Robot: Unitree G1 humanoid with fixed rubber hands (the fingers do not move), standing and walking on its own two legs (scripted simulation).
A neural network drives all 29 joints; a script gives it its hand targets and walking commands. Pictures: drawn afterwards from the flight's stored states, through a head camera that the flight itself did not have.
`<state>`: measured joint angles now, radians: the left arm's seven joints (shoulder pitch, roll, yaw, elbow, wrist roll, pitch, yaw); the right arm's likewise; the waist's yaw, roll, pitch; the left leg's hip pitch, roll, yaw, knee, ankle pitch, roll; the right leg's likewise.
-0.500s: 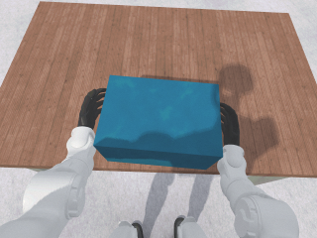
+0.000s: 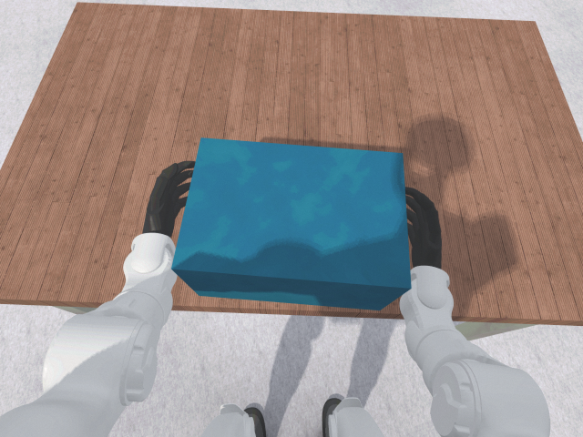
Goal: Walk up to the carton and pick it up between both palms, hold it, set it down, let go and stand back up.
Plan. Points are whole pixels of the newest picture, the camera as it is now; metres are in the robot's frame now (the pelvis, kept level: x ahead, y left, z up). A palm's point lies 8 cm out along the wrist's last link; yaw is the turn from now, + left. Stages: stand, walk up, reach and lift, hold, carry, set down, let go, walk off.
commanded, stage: reach and lift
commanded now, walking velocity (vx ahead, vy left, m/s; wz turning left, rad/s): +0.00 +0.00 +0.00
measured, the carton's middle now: (294, 228) +0.43 -0.01 -0.05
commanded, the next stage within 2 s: none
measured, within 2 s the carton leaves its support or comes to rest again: leaves its support in 0.58 s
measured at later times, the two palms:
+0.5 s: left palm (158, 229) +0.41 +0.18 -0.02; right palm (425, 254) +0.38 -0.19 -0.04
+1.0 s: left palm (115, 215) +0.38 +0.18 +0.10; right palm (475, 238) +0.35 -0.19 +0.09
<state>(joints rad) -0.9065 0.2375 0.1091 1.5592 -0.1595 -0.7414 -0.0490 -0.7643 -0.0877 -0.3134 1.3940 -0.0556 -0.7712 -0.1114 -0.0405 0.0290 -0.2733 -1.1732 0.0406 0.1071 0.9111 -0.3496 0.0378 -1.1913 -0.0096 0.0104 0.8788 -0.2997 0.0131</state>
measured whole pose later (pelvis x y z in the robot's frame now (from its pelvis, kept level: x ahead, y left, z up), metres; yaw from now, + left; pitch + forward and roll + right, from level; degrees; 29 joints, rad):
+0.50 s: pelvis -0.01 +0.00 +0.00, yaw +0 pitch +34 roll -1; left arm -0.86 0.24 -0.01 1.56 -0.16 -0.72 0.05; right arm -0.73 -0.09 -0.27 1.32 -0.04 -0.64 -0.09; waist -0.03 0.06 -0.29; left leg -1.16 0.04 0.11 0.91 -0.34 0.04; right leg -1.18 -0.01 0.01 0.88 -0.29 0.01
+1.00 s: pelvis -0.03 +0.00 +0.02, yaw +0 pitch +16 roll -1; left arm -0.78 0.25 -0.24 1.37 -0.32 -0.40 0.11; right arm -0.61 -0.11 -0.12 0.93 0.14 -0.16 -0.09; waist -0.03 0.05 -0.29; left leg -0.81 0.04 0.11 0.88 -0.35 0.04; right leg -0.83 -0.01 0.01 0.85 -0.30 0.01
